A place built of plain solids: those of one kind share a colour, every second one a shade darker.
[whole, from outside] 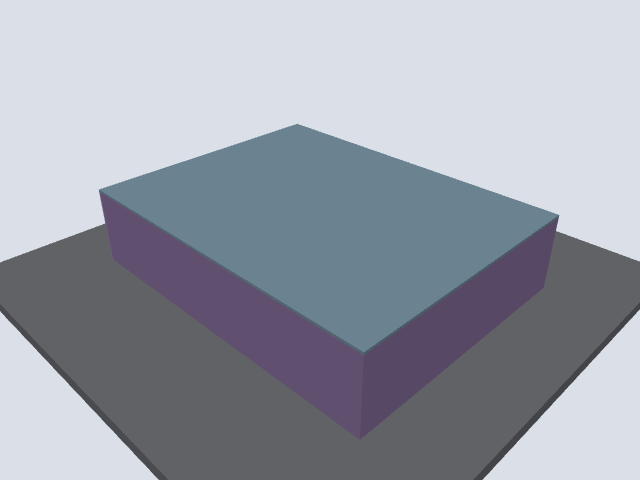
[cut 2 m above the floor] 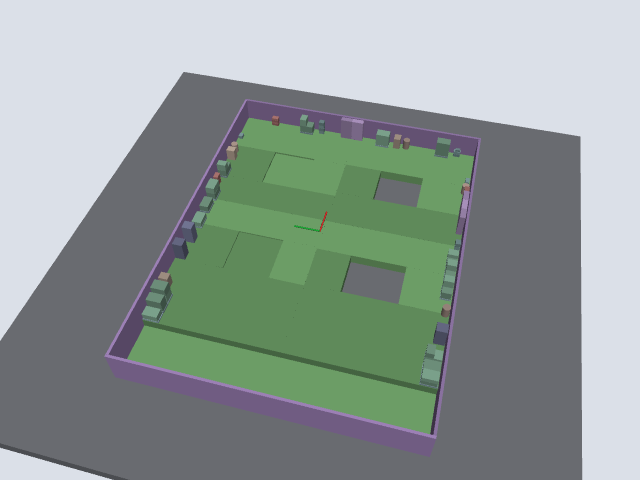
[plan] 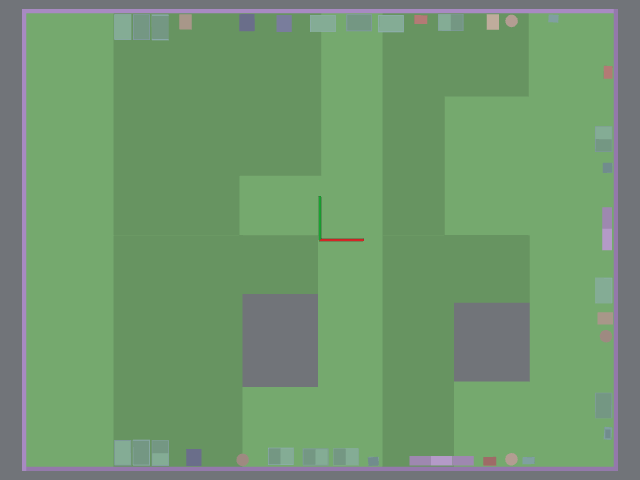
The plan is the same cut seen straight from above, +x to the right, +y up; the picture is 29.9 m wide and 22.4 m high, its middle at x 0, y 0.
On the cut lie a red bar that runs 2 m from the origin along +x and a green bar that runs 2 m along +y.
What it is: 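A closed goods hall without a stair; its walked floor is a bank 0.83 m over the ground, with five rectangular fields in it; some sunk deep, some a low step down, some level and merely marked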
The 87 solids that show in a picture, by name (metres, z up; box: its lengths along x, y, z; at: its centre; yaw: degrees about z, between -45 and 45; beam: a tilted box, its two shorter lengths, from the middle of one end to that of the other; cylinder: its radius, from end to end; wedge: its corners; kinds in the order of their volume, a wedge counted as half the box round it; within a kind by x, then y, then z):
{
 "floor_1": {"box": [4.11, 21.2, 0.16], "at": [-11.67, 0.0, 0.03]},
 "floor_2": {"box": [5.88, 10.37, 0.88], "at": [-6.7, 5.41, 0.39]},
 "floor_3": {"box": [6.02, 10.83, 0.88], "at": [-6.63, -5.19, 0.39]},
 "floor_4": {"box": [0.04, 3.73, 0.19], "at": [-3.62, -8.72, 0.72]},
 "floor_5": {"box": [3.53, 3.75, 0.88], "at": [-1.85, -8.73, 0.39]},
 "floor_6": {"box": [3.53, 2.75, 0.88], "at": [-1.85, -1.15, 0.39]},
 "floor_7": {"box": [3.81, 2.77, 0.88], "at": [-1.85, 1.61, 0.39]},
 "floor_8": {"box": [3.85, 3.72, 0.77], "at": [-1.85, 4.84, 0.34]},
 "floor_9": {"box": [3.81, 3.92, 0.88], "at": [-1.85, 8.64, 0.39]},
 "floor_10": {"box": [3.01, 10.83, 0.88], "at": [1.41, -5.19, 0.39]},
 "floor_11": {"box": [2.86, 10.37, 0.88], "at": [1.48, 5.41, 0.39]},
 "floor_12": {"box": [0.04, 10.83, 0.19], "at": [2.92, -5.17, 0.72]},
 "floor_13": {"box": [2.91, 10.37, 0.88], "at": [4.37, 5.41, 0.39]},
 "floor_14": {"box": [3.34, 10.83, 0.88], "at": [4.59, -5.19, 0.39]},
 "floor_15": {"box": [3.92, 2.86, 0.88], "at": [7.78, 1.66, 0.39]},
 "floor_16": {"box": [3.96, 3.65, 0.73], "at": [7.78, 4.89, 0.32]},
 "floor_17": {"box": [3.92, 3.91, 0.88], "at": [7.78, 8.65, 0.39]},
 "floor_18": {"box": [3.53, 4.0, 0.88], "at": [8.02, -8.6, 0.39]},
 "floor_19": {"box": [3.53, 3.16, 0.88], "at": [8.02, -1.35, 0.39]},
 "floor_20": {"box": [3.99, 10.37, 0.88], "at": [11.74, 5.41, 0.39]},
 "floor_21": {"box": [3.95, 10.83, 0.88], "at": [11.76, -5.19, 0.39]},
 "wall_1": {"box": [0.2, 21.56, 6.26], "at": [-13.81, 0.0, 3.08]},
 "wall_2": {"box": [27.42, 0.2, 6.26], "at": [0.0, -10.68, 3.08]},
 "wall_3": {"box": [27.42, 0.2, 6.26], "at": [0.0, 10.68, 3.08]},
 "wall_4": {"box": [0.2, 21.56, 6.26], "at": [13.81, 0.0, 3.08]},
 "roof_1": {"box": [27.82, 21.56, 0.2], "at": [0.0, 0.0, 6.31]},
 "load_1": {"box": [0.74, 1.12, 0.4], "at": [-9.2, -9.94, 1.57]},
 "load_2": {"box": [0.74, 1.12, 0.4], "at": [-9.2, -9.93, 1.17], "yaw": -0.1},
 "load_3": {"box": [0.76, 1.14, 0.53], "at": [-9.2, 9.94, 1.24], "yaw": -0.1},
 "load_4": {"box": [0.74, 1.13, 0.57], "at": [-8.35, -9.92, 1.26], "yaw": 0.1},
 "load_5": {"box": [0.73, 1.14, 1.08], "at": [-8.33, 9.94, 1.51], "yaw": 0.3},
 "load_6": {"box": [0.78, 1.1, 0.71], "at": [-7.46, 9.93, 1.33], "yaw": -0.2},
 "load_7": {"box": [0.75, 1.15, 0.53], "at": [-7.45, -9.94, 1.24], "yaw": -0.1},
 "load_8": {"box": [0.75, 0.57, 0.53], "at": [-7.45, -9.67, 1.76], "yaw": -0.3},
 "load_9": {"box": [0.78, 1.1, 0.71], "at": [-7.45, 9.92, 2.04], "yaw": 0.2},
 "load_10": {"box": [1.16, 0.75, 0.69], "at": [-1.82, -10.1, 1.32]},
 "load_11": {"box": [0.58, 0.75, 0.69], "at": [-1.55, -10.1, 2.0], "yaw": 0.1},
 "load_12": {"box": [1.15, 0.72, 0.62], "at": [-0.2, -10.12, 1.28], "yaw": 0.1},
 "load_13": {"box": [0.58, 0.72, 0.62], "at": [0.07, -10.13, 1.9], "yaw": -0.2},
 "load_14": {"box": [1.16, 0.78, 0.49], "at": [0.13, 10.1, 1.22], "yaw": 0.4},
 "load_15": {"box": [1.17, 0.77, 0.38], "at": [1.21, -10.11, 1.16], "yaw": 0.2},
 "load_16": {"box": [0.58, 0.77, 0.38], "at": [1.5, -10.12, 1.54], "yaw": 0.1},
 "load_17": {"box": [1.12, 0.72, 0.56], "at": [1.83, 10.14, 1.25]},
 "load_18": {"box": [1.12, 0.75, 0.6], "at": [3.31, 10.1, 1.27], "yaw": 0.1},
 "load_19": {"box": [1.12, 0.75, 0.6], "at": [3.32, 10.1, 1.88], "yaw": -0.2},
 "load_20": {"box": [0.57, 0.76, 0.63], "at": [5.82, 10.15, 1.92], "yaw": 0.3},
 "load_21": {"box": [1.14, 0.76, 0.63], "at": [6.1, 10.15, 1.29], "yaw": 0.2},
 "load_22": {"box": [0.76, 0.58, 0.7], "at": [13.23, 4.99, 2.02], "yaw": -0.1},
 "load_23": {"box": [0.73, 1.16, 1.41], "at": [13.24, -7.73, 1.68], "yaw": -0.2},
 "load_24": {"box": [0.76, 1.16, 1.16], "at": [13.24, -2.36, 1.55], "yaw": -0.3},
 "load_25": {"box": [0.76, 1.15, 0.7], "at": [13.24, 4.71, 1.32], "yaw": -0.2},
 "shelving_1": {"box": [1.0, 0.45, 2.1], "at": [4.68, -10.3, 1.88]},
 "shelving_2": {"box": [1.0, 0.45, 2.1], "at": [5.68, -10.3, 1.88]},
 "shelving_3": {"box": [1.0, 0.45, 2.1], "at": [6.68, -10.3, 1.88]},
 "shelving_4": {"box": [0.45, 1.0, 2.1], "at": [13.4, 0.03, 1.88]},
 "shelving_5": {"box": [0.45, 1.0, 2.1], "at": [13.4, 1.03, 1.88]},
 "cage_trolley_1": {"box": [0.72, 0.8, 1.66], "at": [-5.89, -10.15, 1.66], "yaw": 0.2},
 "cage_trolley_2": {"box": [0.72, 0.8, 1.66], "at": [-3.41, 10.14, 1.66], "yaw": 0.5},
 "cage_trolley_3": {"box": [0.72, 0.8, 1.66], "at": [-1.68, 10.1, 1.66], "yaw": 0.3},
 "pallet_1": {"box": [0.8, 1.2, 0.14], "at": [-9.21, -9.93, 0.9]},
 "pallet_2": {"box": [0.8, 1.2, 0.14], "at": [-9.21, 9.94, 0.9]},
 "pallet_3": {"box": [0.8, 1.2, 0.14], "at": [-8.34, -9.92, 0.9]},
 "pallet_4": {"box": [0.8, 1.2, 0.14], "at": [-8.33, 9.93, 0.9]},
 "pallet_5": {"box": [0.8, 1.2, 0.14], "at": [-7.45, -9.94, 0.9]},
 "pallet_6": {"box": [1.2, 0.8, 0.14], "at": [-1.83, -10.1, 0.9]},
 "pallet_7": {"box": [1.2, 0.8, 0.14], "at": [-0.2, -10.13, 0.9]},
 "pallet_8": {"box": [1.2, 0.8, 0.14], "at": [1.21, -10.12, 0.9]},
 "pallet_9": {"box": [1.2, 0.8, 0.14], "at": [1.83, 10.14, 0.9]},
 "pallet_10": {"box": [1.2, 0.8, 0.14], "at": [3.31, 10.1, 0.9]},
 "pallet_11": {"box": [0.8, 1.2, 0.14], "at": [13.23, 4.71, 0.9]},
 "pallet_12": {"box": [0.8, 1.2, 0.14], "at": [13.24, -7.72, 0.9]},
 "bin_1": {"box": [0.58, 0.72, 1.06], "at": [-6.27, 10.18, 1.36]},
 "bin_2": {"box": [0.58, 0.72, 1.06], "at": [8.06, 10.17, 1.36]},
 "bin_3": {"box": [0.72, 0.58, 1.06], "at": [13.31, -3.66, 1.36]},
 "drum_1": {"cylinder": 0.29, "from": [-3.61, -10.26, 0.83], "to": [-3.61, -10.26, 1.71]},
 "drum_2": {"cylinder": 0.29, "from": [8.93, -10.23, 0.83], "to": [8.93, -10.23, 1.71]},
 "drum_3": {"cylinder": 0.29, "from": [8.94, 10.22, 0.83], "to": [8.94, 10.22, 1.71]},
 "drum_4": {"cylinder": 0.29, "from": [13.35, -4.49, 0.83], "to": [13.35, -4.49, 1.71]},
 "carton_1": {"box": [0.48, 0.4, 0.36], "at": [2.48, -10.33, 1.72], "yaw": 4.9},
 "carton_2": {"box": [0.54, 0.33, 0.26], "at": [9.72, -10.3, 1.47], "yaw": 1.3},
 "carton_3": {"box": [0.47, 0.37, 0.3], "at": [10.9, 10.33, 0.98], "yaw": -3.0},
 "carton_4": {"box": [0.44, 0.47, 0.32], "at": [13.41, 3.37, 1.94], "yaw": -0.4},
 "carton_5": {"box": [0.25, 0.41, 0.19], "at": [13.44, -9.05, 1.47], "yaw": 0.4},
 "carton_6": {"box": [0.36, 0.59, 0.27], "at": [13.44, -9.02, 1.24], "yaw": -5.0},
 "crate_1": {"box": [0.6, 0.4, 0.2], "at": [4.71, 10.28, 1.73], "yaw": -0.4},
 "crate_2": {"box": [0.6, 0.4, 0.3], "at": [7.91, -10.33, 2.18], "yaw": 0.1},
 "crate_3": {"box": [0.4, 0.6, 0.2], "at": [13.45, 7.82, 1.53], "yaw": 0.9}
}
